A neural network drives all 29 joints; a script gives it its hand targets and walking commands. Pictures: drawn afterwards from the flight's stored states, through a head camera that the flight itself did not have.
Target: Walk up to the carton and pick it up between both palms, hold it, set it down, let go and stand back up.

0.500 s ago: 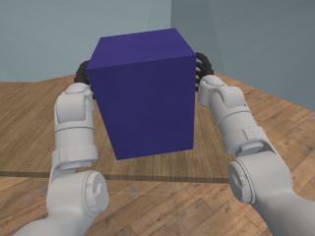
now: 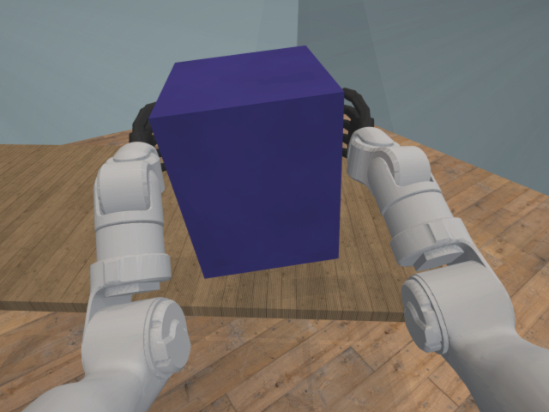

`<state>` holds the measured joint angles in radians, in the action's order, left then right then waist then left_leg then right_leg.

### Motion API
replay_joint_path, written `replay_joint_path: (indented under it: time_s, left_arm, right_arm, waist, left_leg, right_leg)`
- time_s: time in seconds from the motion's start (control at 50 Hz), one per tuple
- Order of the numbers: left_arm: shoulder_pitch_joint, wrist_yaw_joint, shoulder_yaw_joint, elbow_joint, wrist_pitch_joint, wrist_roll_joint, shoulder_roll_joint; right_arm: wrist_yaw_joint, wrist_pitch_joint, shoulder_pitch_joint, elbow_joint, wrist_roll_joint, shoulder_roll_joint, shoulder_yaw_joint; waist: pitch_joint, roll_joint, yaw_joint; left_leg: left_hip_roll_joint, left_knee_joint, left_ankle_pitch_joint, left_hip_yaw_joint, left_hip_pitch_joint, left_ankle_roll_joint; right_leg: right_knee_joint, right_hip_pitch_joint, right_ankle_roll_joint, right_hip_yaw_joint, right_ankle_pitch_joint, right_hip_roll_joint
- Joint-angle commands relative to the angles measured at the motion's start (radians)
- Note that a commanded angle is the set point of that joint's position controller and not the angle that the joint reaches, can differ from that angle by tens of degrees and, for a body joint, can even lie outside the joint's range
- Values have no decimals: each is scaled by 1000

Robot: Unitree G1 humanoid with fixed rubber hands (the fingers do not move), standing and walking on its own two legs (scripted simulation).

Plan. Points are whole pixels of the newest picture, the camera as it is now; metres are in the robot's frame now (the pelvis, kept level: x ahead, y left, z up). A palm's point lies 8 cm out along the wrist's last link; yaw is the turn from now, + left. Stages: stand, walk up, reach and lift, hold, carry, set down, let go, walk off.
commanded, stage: hold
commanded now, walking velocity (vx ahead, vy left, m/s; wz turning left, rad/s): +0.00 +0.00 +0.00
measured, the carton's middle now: (256, 159) +0.40 +0.00 +0.24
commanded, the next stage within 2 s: none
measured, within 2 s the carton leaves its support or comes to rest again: neither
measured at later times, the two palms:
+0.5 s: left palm (141, 160) +0.37 +0.16 +0.27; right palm (355, 143) +0.37 -0.13 +0.28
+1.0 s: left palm (142, 155) +0.37 +0.15 +0.28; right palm (359, 140) +0.37 -0.14 +0.28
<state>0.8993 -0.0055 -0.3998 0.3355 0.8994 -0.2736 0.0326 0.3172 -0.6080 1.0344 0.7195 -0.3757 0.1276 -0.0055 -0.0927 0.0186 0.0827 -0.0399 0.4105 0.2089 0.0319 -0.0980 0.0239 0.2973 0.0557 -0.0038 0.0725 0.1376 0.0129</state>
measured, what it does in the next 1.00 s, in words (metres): stands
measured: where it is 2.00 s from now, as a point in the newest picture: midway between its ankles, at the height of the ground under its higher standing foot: outside the picture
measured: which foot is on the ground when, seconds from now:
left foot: down 0.00-1.00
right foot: down 0.00-1.00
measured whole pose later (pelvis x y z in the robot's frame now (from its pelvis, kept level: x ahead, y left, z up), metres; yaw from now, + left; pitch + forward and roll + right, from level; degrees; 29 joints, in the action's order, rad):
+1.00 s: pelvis +0.00 +0.00 +0.00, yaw +0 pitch -6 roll -2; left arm 0.90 -0.02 -0.41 0.36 0.89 -0.28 0.04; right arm 0.32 -0.62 1.03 0.74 -0.37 0.12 0.00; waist -0.11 0.01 0.08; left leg -0.04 0.41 0.21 0.04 -0.09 0.03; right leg 0.30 0.05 -0.01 0.07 0.14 0.01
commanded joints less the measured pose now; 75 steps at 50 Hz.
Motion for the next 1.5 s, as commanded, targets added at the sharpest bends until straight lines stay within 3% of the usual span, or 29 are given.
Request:
replay_joint_path:
  time_s: [0.0,0.02,0.04,0.06,0.1,0.16,0.18,0.24,0.26,0.28,0.34,0.38,0.4,0.52,0.58,0.6,0.62,0.7,0.82,0.88,0.94,1.0,1.06,1.2,1.28,1.3,1.38,1.42,1.48]
  left_arm:
    - [886,-122,437,-148,-107,190,-573]
    - [903,-119,448,-139,-111,210,-574]
    - [900,-117,442,-137,-113,203,-555]
    - [905,-114,459,-151,-113,202,-559]
    - [872,-116,446,-141,-112,205,-561]
    - [846,-123,439,-157,-98,197,-556]
    - [852,-126,434,-165,-95,188,-555]
    - [855,-130,437,-155,-94,198,-547]
    - [852,-132,447,-175,-97,193,-558]
    - [845,-131,449,-189,-97,195,-565]
    - [861,-130,452,-196,-91,204,-558]
    - [845,-130,454,-218,-91,194,-538]
    - [835,-128,450,-220,-89,194,-547]
    - [835,-137,443,-177,-81,190,-562]
    - [886,-128,478,-234,-89,215,-563]
    - [874,-127,459,-174,-83,210,-554]
    - [862,-129,459,-174,-83,197,-563]
    - [863,-134,432,-106,-88,183,-558]
    - [863,-131,433,-118,-101,177,-566]
    - [860,-136,417,-110,-104,186,-555]
    - [860,-135,404,-77,-104,176,-561]
    - [875,-129,452,-133,-111,196,-591]
    - [873,-127,441,-116,-112,199,-587]
    - [886,-120,452,-128,-121,210,-572]
    - [896,-125,421,-83,-120,188,-560]
    - [896,-122,430,-113,-125,197,-566]
    - [878,-112,454,-164,-114,194,-575]
    - [847,-121,453,-181,-106,200,-560]
    - [824,-139,423,-163,-99,182,-537]
  right_arm:
    - [-127,29,874,-336,-151,-741,-252]
    - [-127,33,880,-346,-161,-712,-253]
    - [-127,29,886,-355,-159,-722,-251]
    - [-127,27,879,-360,-159,-717,-245]
    - [-120,21,858,-335,-161,-715,-249]
    - [-112,15,850,-359,-162,-716,-256]
    - [-110,14,834,-363,-167,-705,-264]
    - [-112,9,831,-366,-164,-709,-261]
    - [-112,12,827,-379,-160,-711,-260]
    - [-114,14,830,-379,-174,-717,-262]
    - [-115,6,828,-372,-169,-724,-273]
    - [-114,8,827,-382,-177,-712,-275]
    - [-112,7,819,-404,-176,-722,-286]
    - [-112,8,824,-393,-157,-699,-260]
    - [-117,10,840,-386,-164,-711,-259]
    - [-115,7,845,-384,-158,-718,-257]
    - [-117,9,846,-355,-154,-690,-247]
    - [-128,16,855,-314,-129,-688,-221]
    - [-132,23,834,-305,-133,-686,-233]
    - [-126,24,837,-309,-149,-694,-240]
    - [-126,19,856,-301,-147,-714,-239]
    - [-132,31,861,-316,-156,-717,-238]
    - [-128,35,877,-352,-150,-708,-246]
    - [-121,29,857,-340,-159,-724,-251]
    - [-125,27,875,-321,-141,-712,-231]
    - [-129,30,875,-325,-145,-726,-237]
    - [-125,31,861,-356,-163,-724,-265]
    - [-115,34,845,-380,-169,-710,-277]
    - [-105,20,806,-383,-151,-703,-265]
  waist:
    - [-426,31,-8]
    - [-442,31,9]
    - [-452,15,2]
    - [-470,39,11]
    - [-437,8,0]
    - [-446,38,5]
    - [-446,22,15]
    - [-437,15,9]
    - [-436,36,21]
    - [-442,54,8]
    - [-442,39,1]
    - [-443,40,15]
    - [-456,31,0]
    - [-425,47,16]
    - [-460,51,21]
    - [-435,41,13]
    - [-415,48,25]
    - [-374,39,10]
    - [-409,64,5]
    - [-391,28,8]
    - [-398,26,5]
    - [-420,62,12]
    - [-411,25,2]
    - [-420,27,14]
    - [-394,16,10]
    - [-426,25,-4]
    - [-485,47,-8]
    - [-478,29,1]
    - [-427,6,8]
  left_leg:
    - [91,-72,-168,-24,-26,29]
    - [89,-71,-165,-19,-29,23]
    - [94,-67,-178,-20,-17,23]
    - [87,-61,-196,-16,-10,20]
    - [90,-53,-239,-14,-8,29]
    - [97,-55,-254,-24,10,40]
    - [95,-48,-265,-19,5,35]
    - [95,-60,-225,-16,-8,26]
    - [94,-60,-236,-20,-3,32]
    - [96,-55,-261,-26,-2,40]
    - [91,-50,-241,-16,-10,41]
    - [94,-53,-266,-16,7,36]
    - [102,-40,-279,-15,16,39]
    - [93,-60,-224,-27,-9,39]
    - [91,-50,-245,-22,0,38]
    - [97,-62,-231,-24,-2,39]
    - [90,-58,-218,-16,-10,45]
    - [81,-97,-121,-18,-54,24]
    - [76,-81,-199,-20,-26,48]
    - [88,-71,-190,-21,-22,37]
    - [87,-79,-165,-17,-27,28]
    - [84,-71,-201,-13,-18,43]
    - [88,-69,-190,-17,-24,31]
    - [94,-68,-187,-12,-13,22]
    - [88,-86,-130,-18,-39,22]
    - [92,-88,-138,-26,-39,17]
    - [100,-49,-274,-19,14,35]
    - [105,-43,-304,-20,34,36]
    - [99,-52,-242,-18,8,24]
  right_leg:
    - [5,-206,51,-40,-136,76]
    - [2,-197,51,-42,-155,69]
    - [4,-195,55,-37,-146,76]
    - [7,-215,51,-40,-184,76]
    - [7,-211,59,-36,-208,74]
    - [12,-228,58,-45,-230,78]
    - [9,-230,58,-43,-247,73]
    - [2,-224,58,-39,-220,73]
    - [1,-230,57,-43,-219,73]
    - [11,-225,54,-42,-236,80]
    - [13,-239,57,-40,-220,74]
    - [18,-238,58,-33,-244,77]
    - [20,-222,62,-40,-249,74]
    - [6,-231,57,-31,-207,80]
    - [10,-224,50,-36,-209,82]
    - [14,-215,59,-37,-207,78]
    - [9,-215,56,-33,-177,78]
    - [-2,-210,51,-35,-116,75]
    - [13,-224,48,-27,-169,80]
    - [1,-207,50,-41,-155,73]
    - [-6,-195,51,-45,-136,66]
    - [4,-204,45,-27,-164,78]
    - [-1,-208,53,-33,-150,75]
    - [-6,-208,57,-41,-172,71]
    - [-14,-183,54,-45,-94,70]
    - [-4,-199,58,-34,-113,75]
    - [12,-222,59,-43,-239,71]
    - [11,-246,62,-41,-285,74]
    - [3,-237,67,-40,-237,64]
